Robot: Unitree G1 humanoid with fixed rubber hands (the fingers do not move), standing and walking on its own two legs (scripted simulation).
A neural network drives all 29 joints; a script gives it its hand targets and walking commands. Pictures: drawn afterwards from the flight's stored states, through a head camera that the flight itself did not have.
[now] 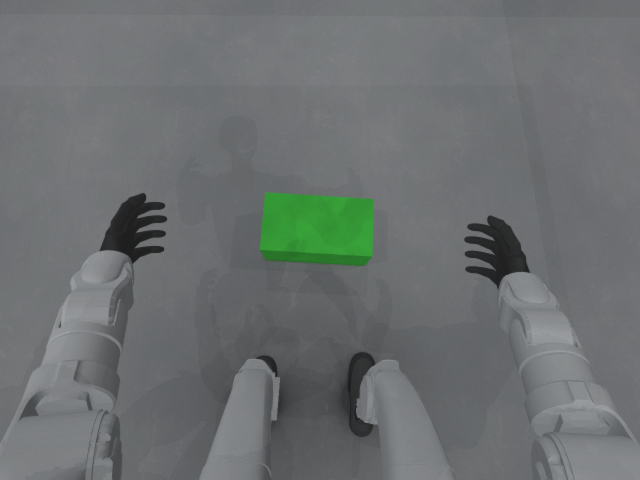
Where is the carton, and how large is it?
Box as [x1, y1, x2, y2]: [260, 192, 373, 265]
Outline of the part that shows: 265,192 260,241 260,250 265,259 364,265 371,257 373,199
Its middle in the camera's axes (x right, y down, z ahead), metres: -0.01 -0.01 +1.05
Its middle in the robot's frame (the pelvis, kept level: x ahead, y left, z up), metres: +0.54 +0.02 -0.63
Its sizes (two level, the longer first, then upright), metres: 0.282 0.152 0.146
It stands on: the floor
